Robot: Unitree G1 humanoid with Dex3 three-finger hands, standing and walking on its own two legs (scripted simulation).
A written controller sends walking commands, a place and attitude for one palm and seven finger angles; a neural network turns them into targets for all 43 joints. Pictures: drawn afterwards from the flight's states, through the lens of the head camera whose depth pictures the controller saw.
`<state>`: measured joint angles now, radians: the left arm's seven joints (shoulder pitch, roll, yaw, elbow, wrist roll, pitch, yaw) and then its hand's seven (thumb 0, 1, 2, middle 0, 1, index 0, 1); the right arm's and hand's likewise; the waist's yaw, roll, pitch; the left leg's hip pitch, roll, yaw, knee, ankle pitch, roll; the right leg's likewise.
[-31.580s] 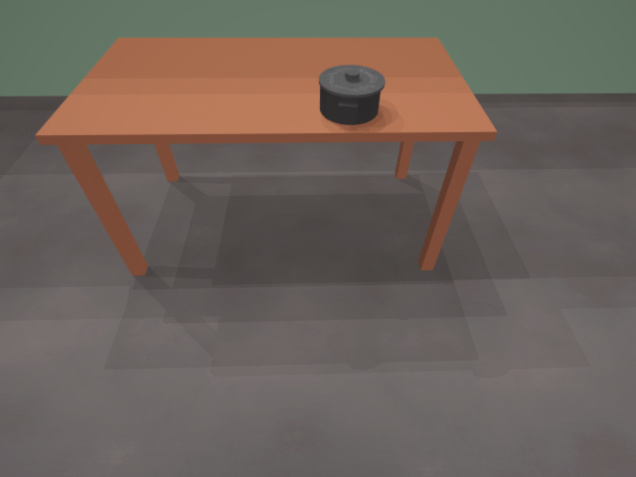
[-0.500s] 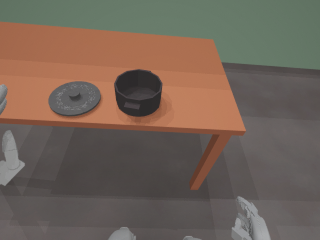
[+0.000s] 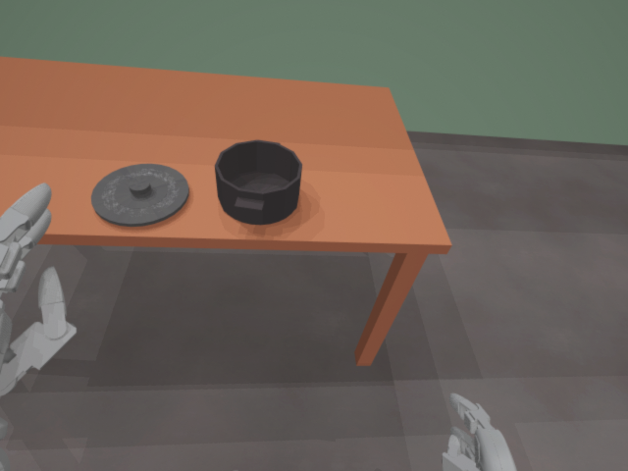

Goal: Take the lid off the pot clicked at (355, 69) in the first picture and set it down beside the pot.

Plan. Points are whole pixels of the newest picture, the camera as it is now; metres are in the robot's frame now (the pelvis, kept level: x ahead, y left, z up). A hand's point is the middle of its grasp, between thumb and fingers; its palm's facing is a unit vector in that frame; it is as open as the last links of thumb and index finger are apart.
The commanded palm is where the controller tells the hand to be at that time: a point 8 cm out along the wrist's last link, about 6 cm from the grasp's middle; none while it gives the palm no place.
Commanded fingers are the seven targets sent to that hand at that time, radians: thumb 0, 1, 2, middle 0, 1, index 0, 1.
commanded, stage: step back with the hand held close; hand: left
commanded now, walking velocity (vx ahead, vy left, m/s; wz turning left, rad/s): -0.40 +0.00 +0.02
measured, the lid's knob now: (139, 186) +0.64 +0.38 -0.07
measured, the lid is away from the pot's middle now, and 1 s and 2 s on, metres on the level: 0.24 0.24 0.24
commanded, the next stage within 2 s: stop stepping back and stand still in 0.06 s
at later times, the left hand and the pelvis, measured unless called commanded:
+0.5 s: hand out of the picture +0.09 +0.24 +0.18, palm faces +0.34 -0.86 -0.39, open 7.4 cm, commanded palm +0.03 +0.29 +0.18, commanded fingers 0.00 0.90 0.90 -0.20 -0.30 -0.20 -0.30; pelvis -0.11 +0.01 -0.01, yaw -2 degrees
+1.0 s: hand out of the picture +0.09 +0.27 +0.13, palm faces +0.32 -0.85 -0.42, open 7.4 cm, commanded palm none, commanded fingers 0.00 0.90 0.90 -0.20 -0.30 -0.20 -0.30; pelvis -0.11 +0.03 +0.00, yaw +0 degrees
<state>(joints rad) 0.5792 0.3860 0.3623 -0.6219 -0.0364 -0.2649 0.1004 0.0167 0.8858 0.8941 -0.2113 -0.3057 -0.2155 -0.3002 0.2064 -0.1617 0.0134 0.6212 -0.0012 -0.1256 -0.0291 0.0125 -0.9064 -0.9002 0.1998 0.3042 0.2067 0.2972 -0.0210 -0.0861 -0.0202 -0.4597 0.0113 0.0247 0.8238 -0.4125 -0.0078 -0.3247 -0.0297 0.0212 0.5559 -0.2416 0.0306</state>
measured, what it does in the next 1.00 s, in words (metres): walks backwards: left foot, then right foot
